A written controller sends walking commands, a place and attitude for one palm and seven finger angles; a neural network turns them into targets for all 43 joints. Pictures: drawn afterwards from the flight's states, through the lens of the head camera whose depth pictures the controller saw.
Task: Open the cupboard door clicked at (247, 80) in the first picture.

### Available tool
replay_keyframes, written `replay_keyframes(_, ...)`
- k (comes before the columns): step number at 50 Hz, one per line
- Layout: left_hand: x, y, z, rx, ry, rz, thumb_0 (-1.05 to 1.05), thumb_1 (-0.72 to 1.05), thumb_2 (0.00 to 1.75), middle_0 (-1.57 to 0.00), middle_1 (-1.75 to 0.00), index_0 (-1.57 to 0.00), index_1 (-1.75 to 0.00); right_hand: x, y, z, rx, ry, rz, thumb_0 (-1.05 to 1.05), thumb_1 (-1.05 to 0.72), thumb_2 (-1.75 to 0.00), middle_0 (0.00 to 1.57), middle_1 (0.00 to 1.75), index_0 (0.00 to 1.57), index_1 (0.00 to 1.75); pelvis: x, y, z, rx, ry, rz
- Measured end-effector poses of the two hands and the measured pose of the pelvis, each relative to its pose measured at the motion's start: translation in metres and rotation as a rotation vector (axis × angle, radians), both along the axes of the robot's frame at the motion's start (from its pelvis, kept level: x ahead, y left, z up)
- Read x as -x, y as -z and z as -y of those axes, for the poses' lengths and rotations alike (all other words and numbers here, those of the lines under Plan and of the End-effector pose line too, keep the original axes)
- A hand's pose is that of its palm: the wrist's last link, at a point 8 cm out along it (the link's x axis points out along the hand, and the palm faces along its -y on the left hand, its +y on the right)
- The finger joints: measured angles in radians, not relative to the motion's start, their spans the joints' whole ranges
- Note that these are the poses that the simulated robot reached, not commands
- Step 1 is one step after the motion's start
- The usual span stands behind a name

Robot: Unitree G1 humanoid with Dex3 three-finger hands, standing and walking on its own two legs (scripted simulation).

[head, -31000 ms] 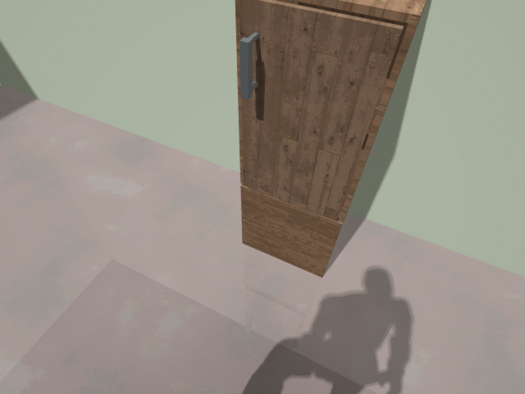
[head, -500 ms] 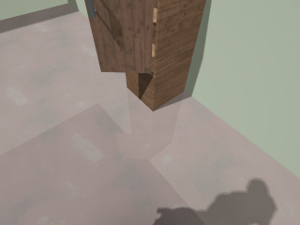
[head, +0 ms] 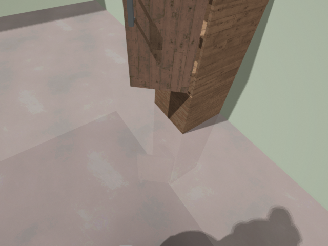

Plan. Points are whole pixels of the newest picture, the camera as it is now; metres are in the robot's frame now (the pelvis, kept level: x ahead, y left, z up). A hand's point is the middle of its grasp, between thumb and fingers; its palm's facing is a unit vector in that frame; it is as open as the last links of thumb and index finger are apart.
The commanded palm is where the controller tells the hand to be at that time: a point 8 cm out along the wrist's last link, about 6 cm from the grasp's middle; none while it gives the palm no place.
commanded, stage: take the last steps up to it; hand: left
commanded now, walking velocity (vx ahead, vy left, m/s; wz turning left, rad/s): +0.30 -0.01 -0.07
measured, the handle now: (131, 6) +0.93 +0.22 +0.12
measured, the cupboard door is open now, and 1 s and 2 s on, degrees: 49 49 49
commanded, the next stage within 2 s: come to a stop and stand still in 0.84 s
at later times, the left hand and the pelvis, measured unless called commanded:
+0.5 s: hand (117, 196) +0.27 +0.16 -0.15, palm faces +0.05 -0.98 -0.19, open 7.2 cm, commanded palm none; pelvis +0.18 -0.02 +0.01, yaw +0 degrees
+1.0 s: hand (109, 156) +0.40 +0.22 -0.16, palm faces +0.00 -0.99 -0.17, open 7.3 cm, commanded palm none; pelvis +0.35 +0.04 +0.02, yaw -2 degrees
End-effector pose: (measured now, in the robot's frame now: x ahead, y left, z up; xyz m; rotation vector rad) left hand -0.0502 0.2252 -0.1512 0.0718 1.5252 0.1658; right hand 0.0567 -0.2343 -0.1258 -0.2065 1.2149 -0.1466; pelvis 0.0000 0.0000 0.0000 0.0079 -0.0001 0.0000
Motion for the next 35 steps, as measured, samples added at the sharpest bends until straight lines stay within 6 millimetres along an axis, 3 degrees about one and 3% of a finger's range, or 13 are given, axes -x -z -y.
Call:
replay_keyframes(4, -0.077, -0.012, -0.016, -0.024, 0.048, 0.13, 0.01, 0.91, 0.9, -0.19, -0.3, -0.19, -0.29, 0.009, -0.003, -0.012, -0.012, 0.051, -0.052, 0.0, -0.93, -0.9, 0.2, 0.3, 0.2, 0.3, -0.023, -0.01, -0.007, -0.002, 0.011, 0.002)
replay_keyframes(8, -0.159, -0.027, -0.019, -0.042, 0.094, 0.275, 0.01, 0.91, 0.9, -0.19, -0.3, -0.19, -0.29, 0.024, 0.0, -0.019, -0.042, 0.09, -0.146, 0.0, -0.93, -0.9, 0.2, 0.3, 0.2, 0.3, -0.049, -0.014, -0.009, -0.007, 0.014, 0.002)
replay_keyframes(13, -0.251, -0.037, -0.006, -0.053, 0.164, 0.398, 0.01, 0.91, 0.9, -0.19, -0.3, -0.19, -0.29, 0.032, 0.008, -0.02, -0.083, 0.148, -0.252, 0.0, -0.92, -0.9, 0.2, 0.3, 0.2, 0.3, -0.088, -0.011, 0.0, -0.017, 0.021, 0.004)
replay_keyframes(17, -0.307, -0.033, 0.013, -0.06, 0.202, 0.465, 0.0, 0.91, 0.9, -0.19, -0.3, -0.19, -0.29, 0.023, 0.022, -0.013, -0.108, 0.183, -0.316, 0.0, -0.91, -0.9, 0.2, 0.3, 0.2, 0.3, -0.124, 0.002, 0.015, -0.016, 0.026, 0.009)
replay_keyframes(20, -0.318, -0.032, 0.023, -0.05, 0.179, 0.469, 0.0, 0.91, 0.9, -0.19, -0.3, -0.19, -0.29, -0.005, 0.022, -0.003, -0.106, 0.175, -0.327, 0.0, -0.91, -0.9, 0.2, 0.3, 0.2, 0.3, -0.143, 0.001, 0.02, 0.001, 0.009, 0.02)
replay_keyframes(23, -0.308, -0.029, 0.028, -0.036, 0.131, 0.401, 0.0, 0.91, 0.9, -0.2, -0.3, -0.19, -0.3, -0.053, 0.014, 0.007, -0.083, 0.151, -0.275, 0.01, -0.91, -0.9, 0.2, 0.3, 0.2, 0.3, -0.163, -0.007, 0.021, 0.01, 0.003, 0.016)
replay_keyframes(29, -0.29, -0.025, 0.001, -0.063, 0.058, 0.265, -0.03, 0.96, 0.9, -0.2, -0.3, -0.2, -0.3, -0.169, -0.002, 0.011, -0.045, 0.074, -0.11, 0.0, -0.91, -0.9, 0.19, 0.3, 0.19, 0.3, -0.206, -0.015, 0.012, 0.02, -0.006, -0.005)
replay_keyframes(35, -0.272, -0.002, -0.021, -0.012, 0.004, 0.084, -0.01, 0.93, 0.9, -0.2, -0.3, -0.2, -0.3, -0.28, -0.004, -0.013, -0.009, -0.005, 0.052, 0.0, -0.91, -0.9, 0.19, 0.3, 0.19, 0.3, -0.261, -0.001, -0.017, 0.039, 0.009, -0.002)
